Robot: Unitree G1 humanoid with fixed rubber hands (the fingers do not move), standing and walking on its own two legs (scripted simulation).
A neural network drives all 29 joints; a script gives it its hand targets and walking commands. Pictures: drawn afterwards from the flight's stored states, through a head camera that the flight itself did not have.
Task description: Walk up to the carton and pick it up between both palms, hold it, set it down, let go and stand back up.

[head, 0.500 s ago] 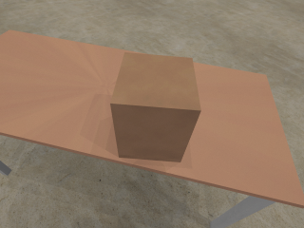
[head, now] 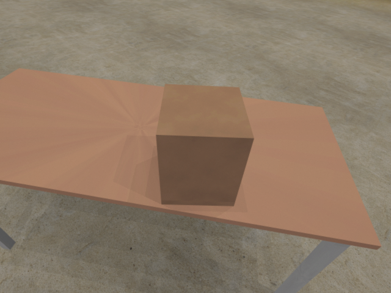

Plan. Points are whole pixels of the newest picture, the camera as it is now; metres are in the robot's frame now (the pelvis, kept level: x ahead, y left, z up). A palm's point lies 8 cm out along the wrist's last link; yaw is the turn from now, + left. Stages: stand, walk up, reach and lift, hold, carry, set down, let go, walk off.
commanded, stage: walk up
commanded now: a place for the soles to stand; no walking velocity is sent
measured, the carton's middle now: (200, 146) +0.50 -0.01 +0.04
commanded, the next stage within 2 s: none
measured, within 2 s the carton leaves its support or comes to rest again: neither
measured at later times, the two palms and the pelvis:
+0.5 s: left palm out of the picture +0.04 +0.24 -0.14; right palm out of the picture +0.09 -0.26 -0.13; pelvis +0.04 -0.01 +0.00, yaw +1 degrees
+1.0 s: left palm out of the picture +0.00 +0.24 -0.14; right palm out of the picture +0.06 -0.26 -0.13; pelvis +0.01 -0.01 +0.00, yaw +2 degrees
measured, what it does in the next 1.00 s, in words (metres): stands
